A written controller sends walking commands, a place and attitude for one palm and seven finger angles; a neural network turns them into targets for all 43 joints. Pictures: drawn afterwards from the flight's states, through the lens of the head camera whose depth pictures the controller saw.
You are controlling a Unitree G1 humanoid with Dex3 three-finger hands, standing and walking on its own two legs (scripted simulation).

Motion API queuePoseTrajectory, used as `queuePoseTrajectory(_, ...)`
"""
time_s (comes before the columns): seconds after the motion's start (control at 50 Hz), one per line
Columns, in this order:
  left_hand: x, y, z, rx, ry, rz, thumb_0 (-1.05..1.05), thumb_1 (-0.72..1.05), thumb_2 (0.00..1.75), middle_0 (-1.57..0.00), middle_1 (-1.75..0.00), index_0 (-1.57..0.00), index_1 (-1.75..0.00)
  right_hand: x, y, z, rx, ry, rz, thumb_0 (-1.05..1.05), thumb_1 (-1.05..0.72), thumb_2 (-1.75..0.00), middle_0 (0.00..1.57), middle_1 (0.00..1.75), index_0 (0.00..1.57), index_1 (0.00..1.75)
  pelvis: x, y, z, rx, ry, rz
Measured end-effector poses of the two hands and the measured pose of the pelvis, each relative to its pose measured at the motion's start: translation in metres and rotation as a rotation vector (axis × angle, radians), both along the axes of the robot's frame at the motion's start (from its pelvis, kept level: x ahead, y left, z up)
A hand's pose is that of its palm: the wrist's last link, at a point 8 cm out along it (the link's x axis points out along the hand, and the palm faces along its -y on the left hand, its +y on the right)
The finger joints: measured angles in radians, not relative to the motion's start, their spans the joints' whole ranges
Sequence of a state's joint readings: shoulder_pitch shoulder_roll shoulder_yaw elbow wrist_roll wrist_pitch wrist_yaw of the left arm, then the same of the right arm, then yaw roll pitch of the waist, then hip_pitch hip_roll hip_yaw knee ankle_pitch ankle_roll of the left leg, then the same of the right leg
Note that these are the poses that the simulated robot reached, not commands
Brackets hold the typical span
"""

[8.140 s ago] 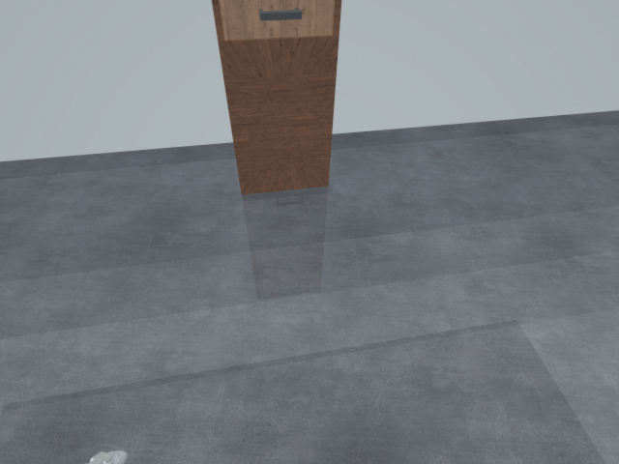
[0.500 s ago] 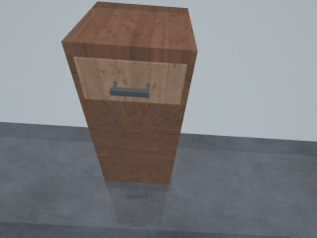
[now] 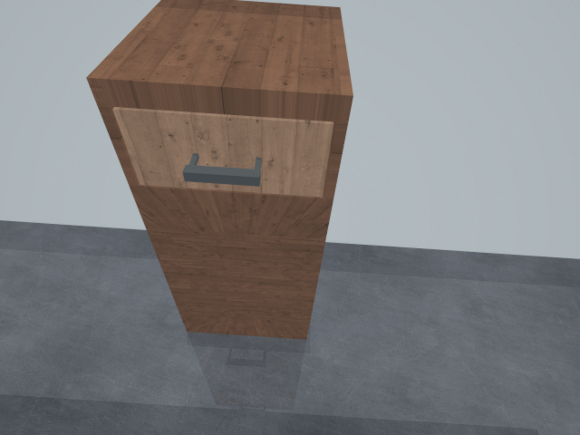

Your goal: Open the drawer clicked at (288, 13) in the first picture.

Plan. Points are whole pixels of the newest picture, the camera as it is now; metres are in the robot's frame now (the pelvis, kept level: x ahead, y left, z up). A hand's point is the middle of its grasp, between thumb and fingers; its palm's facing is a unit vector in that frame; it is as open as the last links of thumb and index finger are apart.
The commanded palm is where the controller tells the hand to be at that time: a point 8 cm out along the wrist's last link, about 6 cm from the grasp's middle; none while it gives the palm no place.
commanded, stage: come to a stop and stand still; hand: left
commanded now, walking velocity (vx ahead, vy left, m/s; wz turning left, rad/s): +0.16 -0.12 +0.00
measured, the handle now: (224, 168) +0.55 +0.17 +0.05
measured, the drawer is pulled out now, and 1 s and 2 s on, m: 0.00 0.00 0.00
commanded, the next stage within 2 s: look again from close up in 1.64 s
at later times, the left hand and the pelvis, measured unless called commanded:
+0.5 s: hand out of the picture +0.11 +0.16 -0.17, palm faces +0.02 -0.96 -0.27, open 7.3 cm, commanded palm none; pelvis +0.06 -0.03 -0.01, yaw +0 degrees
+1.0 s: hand out of the picture +0.03 +0.19 -0.17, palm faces +0.03 -0.99 -0.16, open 7.4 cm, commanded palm none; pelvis +0.03 +0.01 +0.01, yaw +0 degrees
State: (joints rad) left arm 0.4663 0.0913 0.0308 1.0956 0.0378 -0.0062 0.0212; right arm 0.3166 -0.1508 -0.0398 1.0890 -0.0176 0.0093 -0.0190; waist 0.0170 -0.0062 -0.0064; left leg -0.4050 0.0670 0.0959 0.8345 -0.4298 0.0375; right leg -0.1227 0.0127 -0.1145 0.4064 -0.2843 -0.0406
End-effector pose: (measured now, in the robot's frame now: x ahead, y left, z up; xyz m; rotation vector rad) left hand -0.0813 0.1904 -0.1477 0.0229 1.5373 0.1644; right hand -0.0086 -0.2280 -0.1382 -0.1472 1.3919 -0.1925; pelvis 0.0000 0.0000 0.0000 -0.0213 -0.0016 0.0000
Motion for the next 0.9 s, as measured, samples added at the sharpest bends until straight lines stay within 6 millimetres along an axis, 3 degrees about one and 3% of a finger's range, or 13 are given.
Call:
queuePoseTrajectory(0.08,0.018,0.0,-0.012,-0.036,0.004,0.009,0.0,0.91,0.9,-0.2,-0.3,-0.2,-0.3,0.041,0.006,-0.004,-0.026,-0.075,0.024,0.01,-0.93,-0.89,0.2,0.3,0.2,0.3,0.019,0.008,-0.009,-0.017,-0.004,0.01)
queuePoseTrajectory(0.14,0.041,0.004,-0.021,-0.048,0.005,-0.024,0.0,0.91,0.9,-0.2,-0.3,-0.2,-0.3,0.057,0.009,-0.007,-0.039,-0.115,0.009,0.01,-0.93,-0.89,0.2,0.3,0.2,0.3,0.032,0.011,-0.015,0.004,-0.008,-0.016)
queuePoseTrajectory(0.26,0.12,0.017,-0.008,0.016,-0.113,-0.089,0.01,0.91,0.9,-0.2,-0.3,-0.2,-0.3,0.054,0.014,-0.003,-0.009,-0.061,-0.016,0.01,-0.92,-0.89,0.2,0.3,0.2,0.3,0.048,0.004,-0.003,0.014,-0.009,-0.023)
queuePoseTrajectory(0.34,0.152,0.029,0.002,0.101,-0.167,-0.108,0.03,0.94,0.9,-0.2,-0.3,-0.2,-0.3,0.049,0.01,-0.009,0.034,-0.004,-0.036,0.01,-0.91,-0.89,0.2,0.3,0.2,0.3,0.055,-0.01,-0.003,0.017,-0.013,-0.021)
queuePoseTrajectory(0.44,0.175,0.024,0.007,0.173,-0.223,-0.122,0.02,0.93,0.9,-0.19,-0.3,-0.19,-0.3,0.051,-0.011,-0.028,0.072,0.031,-0.06,0.01,-0.91,-0.89,0.2,0.3,0.2,0.3,0.058,-0.032,-0.013,0.028,-0.016,-0.02)
queuePoseTrajectory(0.58,0.182,0.005,0.012,0.149,-0.279,-0.102,0.01,0.92,0.9,-0.2,-0.3,-0.2,-0.3,0.07,-0.033,-0.022,0.044,0.004,-0.022,0.01,-0.91,-0.89,0.2,0.3,0.2,0.3,0.047,-0.033,-0.007,0.03,-0.007,0.005)
queuePoseTrajectory(0.72,0.165,0.024,0.002,0.119,-0.307,-0.065,0.0,0.92,0.9,-0.2,-0.3,-0.2,-0.3,0.091,-0.031,-0.003,-0.023,-0.098,0.052,0.01,-0.91,-0.89,0.2,0.3,0.2,0.3,0.025,-0.017,-0.008,0.024,0.0,0.017)
queuePoseTrajectory(0.78,0.15,0.038,-0.009,0.096,-0.28,-0.051,0.0,0.92,0.9,-0.2,-0.3,-0.2,-0.3,0.087,-0.021,0.002,-0.053,-0.142,0.062,0.01,-0.91,-0.89,0.2,0.3,0.2,0.3,0.018,-0.004,-0.012,0.014,-0.006,0.015)
queuePoseTrajectory(0.9,0.121,0.051,-0.001,0.063,-0.203,-0.059,0.01,0.91,0.9,-0.2,-0.3,-0.2,-0.3,0.062,0.004,0.015,-0.042,-0.113,0.055,0.01,-0.91,-0.89,0.2,0.3,0.2,0.3,0.022,0.009,0.004,0.0,-0.002,0.007)
